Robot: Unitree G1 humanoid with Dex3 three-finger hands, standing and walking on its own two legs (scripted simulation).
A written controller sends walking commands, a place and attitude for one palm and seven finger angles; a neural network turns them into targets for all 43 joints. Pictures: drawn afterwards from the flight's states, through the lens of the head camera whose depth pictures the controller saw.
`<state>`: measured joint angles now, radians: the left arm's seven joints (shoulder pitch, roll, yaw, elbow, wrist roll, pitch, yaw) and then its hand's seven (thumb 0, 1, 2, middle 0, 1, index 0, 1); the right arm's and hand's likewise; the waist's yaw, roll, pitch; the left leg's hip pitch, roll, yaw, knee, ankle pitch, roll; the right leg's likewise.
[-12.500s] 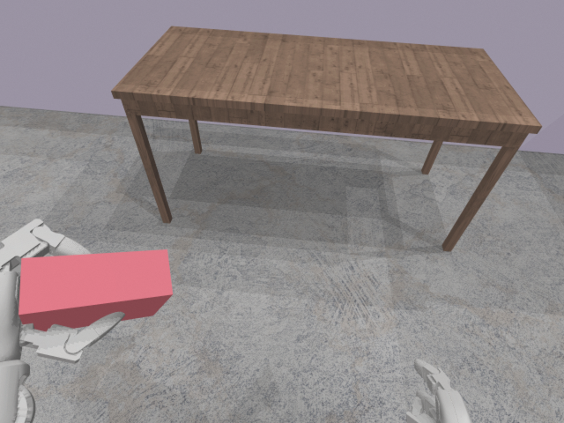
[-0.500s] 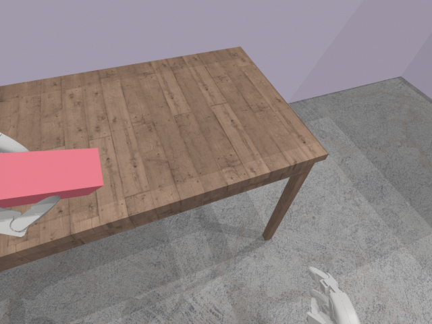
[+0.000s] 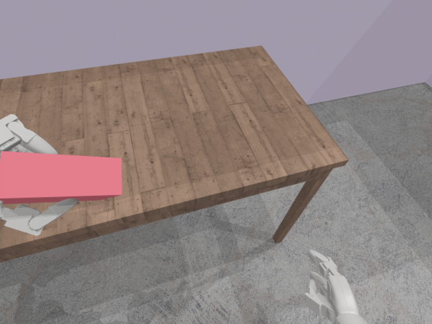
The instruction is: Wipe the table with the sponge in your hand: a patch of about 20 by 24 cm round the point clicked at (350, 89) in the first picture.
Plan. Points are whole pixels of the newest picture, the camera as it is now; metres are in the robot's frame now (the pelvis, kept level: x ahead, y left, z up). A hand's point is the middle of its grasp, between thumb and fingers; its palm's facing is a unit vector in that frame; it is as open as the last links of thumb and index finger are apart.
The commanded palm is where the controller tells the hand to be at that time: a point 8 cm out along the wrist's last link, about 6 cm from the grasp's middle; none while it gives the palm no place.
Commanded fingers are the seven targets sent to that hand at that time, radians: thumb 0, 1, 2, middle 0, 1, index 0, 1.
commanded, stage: come to a stop and stand still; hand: left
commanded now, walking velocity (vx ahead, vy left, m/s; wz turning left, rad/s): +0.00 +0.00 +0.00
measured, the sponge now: (78, 180) +0.26 +0.24 +0.15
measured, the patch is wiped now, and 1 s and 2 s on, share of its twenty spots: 0.00 0.00 0.00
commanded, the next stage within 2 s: look again from close up in 0.60 s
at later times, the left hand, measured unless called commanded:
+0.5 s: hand (31, 239) +0.17 +0.24 +0.17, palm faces +0.44 -0.84 -0.32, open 9.4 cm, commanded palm +0.11 +0.27 +0.18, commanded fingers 0.00 0.10 1.30 -1.20 -1.60 -1.20 -1.60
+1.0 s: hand (41, 218) +0.20 +0.25 +0.16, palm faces +0.39 -0.85 -0.35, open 9.4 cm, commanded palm +0.14 +0.29 +0.18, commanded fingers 0.00 0.10 1.30 -1.20 -1.60 -1.20 -1.60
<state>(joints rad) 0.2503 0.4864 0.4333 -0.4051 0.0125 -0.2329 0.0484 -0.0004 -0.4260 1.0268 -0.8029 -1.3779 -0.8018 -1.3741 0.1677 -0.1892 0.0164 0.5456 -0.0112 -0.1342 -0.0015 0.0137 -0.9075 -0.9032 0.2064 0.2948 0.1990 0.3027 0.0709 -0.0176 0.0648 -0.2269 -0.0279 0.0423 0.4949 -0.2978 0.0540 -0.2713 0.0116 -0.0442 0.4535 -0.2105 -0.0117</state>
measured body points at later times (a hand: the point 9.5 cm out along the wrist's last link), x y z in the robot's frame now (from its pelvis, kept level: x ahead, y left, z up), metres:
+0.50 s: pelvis -0.05 -0.01 +0.00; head -0.06 +0.01 +0.45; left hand +0.14 +0.29 +0.19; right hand +0.11 -0.24 -0.06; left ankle -0.02 +0.08 -0.74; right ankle +0.01 -0.11 -0.74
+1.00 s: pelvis -0.02 +0.01 +0.00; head +0.00 +0.03 +0.45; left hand +0.17 +0.30 +0.18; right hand +0.15 -0.21 -0.06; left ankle -0.02 +0.08 -0.74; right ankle +0.02 -0.11 -0.74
